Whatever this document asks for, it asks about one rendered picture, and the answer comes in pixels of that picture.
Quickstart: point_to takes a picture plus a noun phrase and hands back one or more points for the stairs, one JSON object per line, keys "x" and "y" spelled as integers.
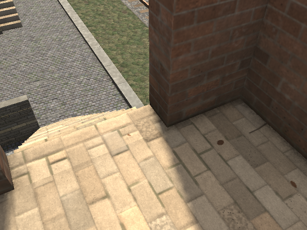
{"x": 9, "y": 18}
{"x": 66, "y": 126}

